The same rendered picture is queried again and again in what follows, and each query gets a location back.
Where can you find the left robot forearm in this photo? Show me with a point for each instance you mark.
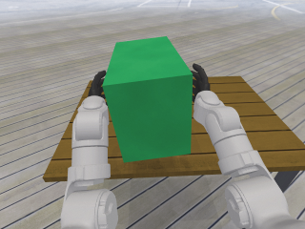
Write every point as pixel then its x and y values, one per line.
pixel 89 143

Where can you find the table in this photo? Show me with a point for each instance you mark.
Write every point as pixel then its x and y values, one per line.
pixel 279 148

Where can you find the carton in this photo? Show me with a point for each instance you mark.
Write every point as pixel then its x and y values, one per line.
pixel 149 92

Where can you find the robot left upper arm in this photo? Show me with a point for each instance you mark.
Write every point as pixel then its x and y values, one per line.
pixel 90 209

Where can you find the right robot hand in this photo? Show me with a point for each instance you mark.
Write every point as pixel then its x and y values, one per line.
pixel 201 83

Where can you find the right robot forearm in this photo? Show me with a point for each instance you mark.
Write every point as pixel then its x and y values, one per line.
pixel 233 148

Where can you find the robot right upper arm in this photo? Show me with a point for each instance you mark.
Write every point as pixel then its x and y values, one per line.
pixel 257 203

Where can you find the left robot hand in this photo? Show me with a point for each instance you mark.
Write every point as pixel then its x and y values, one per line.
pixel 96 89

